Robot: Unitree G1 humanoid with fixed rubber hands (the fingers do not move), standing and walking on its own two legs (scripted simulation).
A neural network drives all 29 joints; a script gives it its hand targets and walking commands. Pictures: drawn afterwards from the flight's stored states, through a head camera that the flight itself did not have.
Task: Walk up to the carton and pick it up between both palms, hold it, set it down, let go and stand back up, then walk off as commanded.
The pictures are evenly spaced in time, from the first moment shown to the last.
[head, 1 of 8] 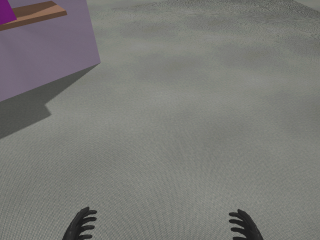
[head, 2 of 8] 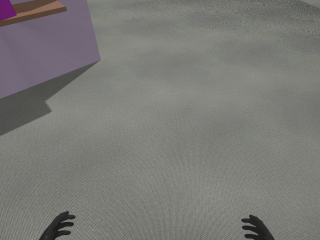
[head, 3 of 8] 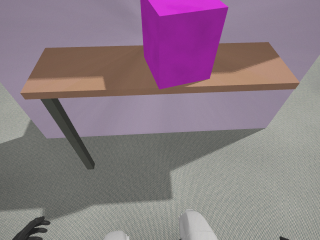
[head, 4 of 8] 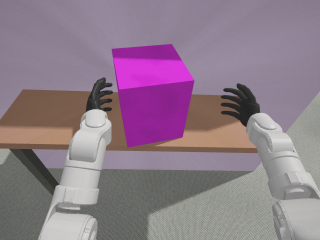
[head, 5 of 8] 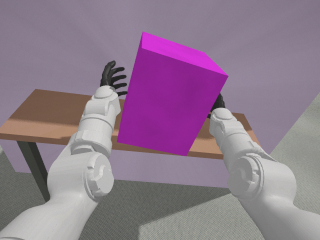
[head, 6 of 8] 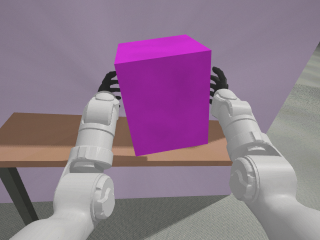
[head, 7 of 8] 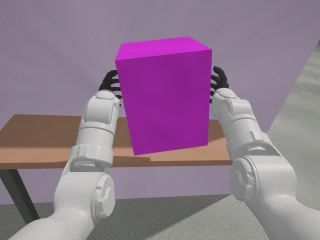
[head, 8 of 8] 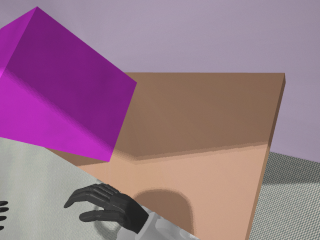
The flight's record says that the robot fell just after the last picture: yes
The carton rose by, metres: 0.19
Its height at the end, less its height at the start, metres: +0.00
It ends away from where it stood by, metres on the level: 0.05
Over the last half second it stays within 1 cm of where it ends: no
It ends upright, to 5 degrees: yes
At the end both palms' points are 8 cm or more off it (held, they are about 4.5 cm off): yes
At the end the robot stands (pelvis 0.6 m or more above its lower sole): yes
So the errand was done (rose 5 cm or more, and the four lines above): no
